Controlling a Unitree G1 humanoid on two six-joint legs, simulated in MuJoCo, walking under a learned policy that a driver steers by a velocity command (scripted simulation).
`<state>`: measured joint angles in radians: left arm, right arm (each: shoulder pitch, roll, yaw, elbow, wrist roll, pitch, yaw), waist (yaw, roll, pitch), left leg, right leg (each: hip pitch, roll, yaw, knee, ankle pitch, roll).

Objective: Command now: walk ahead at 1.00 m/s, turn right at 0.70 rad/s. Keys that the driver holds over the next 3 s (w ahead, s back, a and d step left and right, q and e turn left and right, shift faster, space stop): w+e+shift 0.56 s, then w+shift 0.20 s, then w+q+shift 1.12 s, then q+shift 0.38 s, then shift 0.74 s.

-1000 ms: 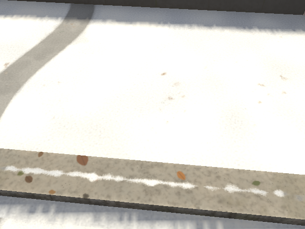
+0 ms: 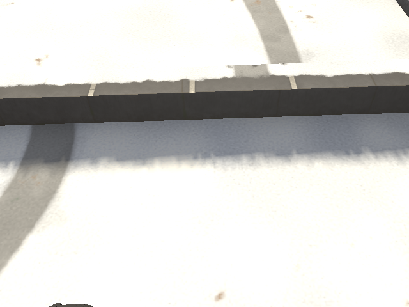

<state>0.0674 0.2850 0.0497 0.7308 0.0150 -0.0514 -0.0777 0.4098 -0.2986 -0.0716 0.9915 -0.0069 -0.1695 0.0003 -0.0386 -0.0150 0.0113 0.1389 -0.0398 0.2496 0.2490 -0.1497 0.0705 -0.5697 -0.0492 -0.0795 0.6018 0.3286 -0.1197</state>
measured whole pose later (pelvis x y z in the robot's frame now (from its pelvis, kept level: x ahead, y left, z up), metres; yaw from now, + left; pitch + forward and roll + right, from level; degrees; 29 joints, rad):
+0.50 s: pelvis +0.50 -0.03 -0.08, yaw -27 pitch +0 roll +0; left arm 0.44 0.34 0.11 0.90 0.00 -0.07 -0.02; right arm 0.02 -0.28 0.00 0.64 -0.05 -0.10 -0.02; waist 0.09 -0.03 0.04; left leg -0.51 0.04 -0.05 0.64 -0.14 -0.06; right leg -0.08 0.15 0.23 0.99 -0.49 -0.13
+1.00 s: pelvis +0.88 -0.26 -0.06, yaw -35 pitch +1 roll +0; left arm 0.13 0.26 0.01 0.75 0.06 -0.07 -0.02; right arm 0.44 -0.24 -0.02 0.91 0.01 -0.07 0.01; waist -0.07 0.01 0.03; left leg -0.29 0.06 -0.02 1.25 -0.28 0.09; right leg -0.38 0.03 -0.11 0.59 -0.25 -0.08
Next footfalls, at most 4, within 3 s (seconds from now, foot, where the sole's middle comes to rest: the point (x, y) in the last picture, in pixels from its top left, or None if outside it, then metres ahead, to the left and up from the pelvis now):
0.10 right None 0.25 -0.06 -0.83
0.46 left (200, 265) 0.71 0.05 -0.83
0.90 right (303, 214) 0.91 -0.37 -0.83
1.32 left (299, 140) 1.32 -0.44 -0.83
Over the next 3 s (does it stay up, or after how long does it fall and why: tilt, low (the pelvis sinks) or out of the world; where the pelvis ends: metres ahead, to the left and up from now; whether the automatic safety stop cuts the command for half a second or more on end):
stays up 2.08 -0.52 0.11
